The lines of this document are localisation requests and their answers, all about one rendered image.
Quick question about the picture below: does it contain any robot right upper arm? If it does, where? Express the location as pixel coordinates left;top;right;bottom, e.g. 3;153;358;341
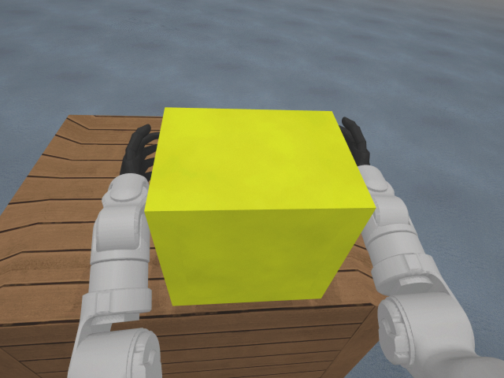
377;291;504;378

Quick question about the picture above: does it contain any carton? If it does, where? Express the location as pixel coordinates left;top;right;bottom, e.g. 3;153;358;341
144;107;376;306

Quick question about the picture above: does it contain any right robot forearm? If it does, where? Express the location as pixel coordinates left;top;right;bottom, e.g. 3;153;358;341
358;165;475;350

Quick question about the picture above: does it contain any robot right hand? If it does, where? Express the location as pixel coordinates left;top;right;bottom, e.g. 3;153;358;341
339;117;370;166

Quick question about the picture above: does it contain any pedestal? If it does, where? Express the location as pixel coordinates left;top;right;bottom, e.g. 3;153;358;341
0;115;389;378

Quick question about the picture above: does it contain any left robot forearm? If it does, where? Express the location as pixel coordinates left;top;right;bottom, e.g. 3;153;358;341
67;173;152;378

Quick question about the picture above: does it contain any robot left hand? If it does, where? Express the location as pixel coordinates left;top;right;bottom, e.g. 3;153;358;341
120;124;160;182

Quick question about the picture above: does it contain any robot left upper arm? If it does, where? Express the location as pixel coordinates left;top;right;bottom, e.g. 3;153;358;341
69;328;162;378

